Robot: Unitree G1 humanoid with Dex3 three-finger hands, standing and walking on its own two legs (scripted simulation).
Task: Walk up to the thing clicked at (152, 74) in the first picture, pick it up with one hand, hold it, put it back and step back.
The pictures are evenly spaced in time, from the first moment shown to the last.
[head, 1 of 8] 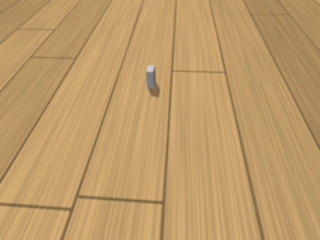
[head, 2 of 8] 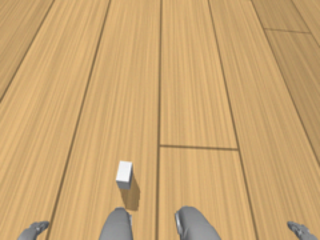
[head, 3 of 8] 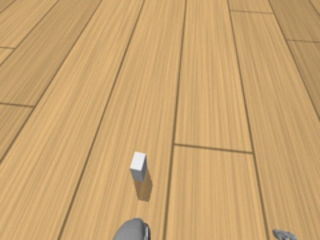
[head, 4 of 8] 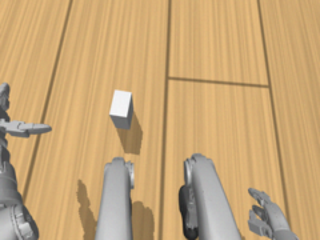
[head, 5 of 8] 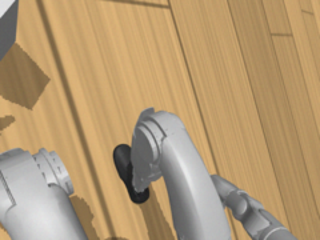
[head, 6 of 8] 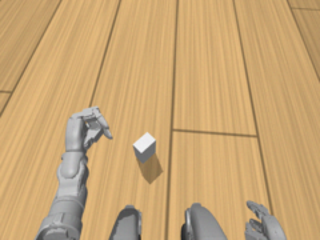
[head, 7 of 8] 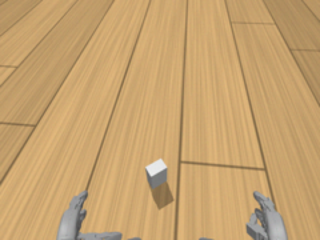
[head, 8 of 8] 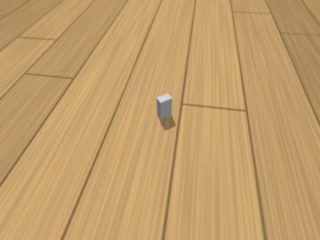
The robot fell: no
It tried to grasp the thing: yes
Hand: left
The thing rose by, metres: 0.01
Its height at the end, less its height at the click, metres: +0.00
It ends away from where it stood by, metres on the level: 0.11
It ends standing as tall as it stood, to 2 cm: yes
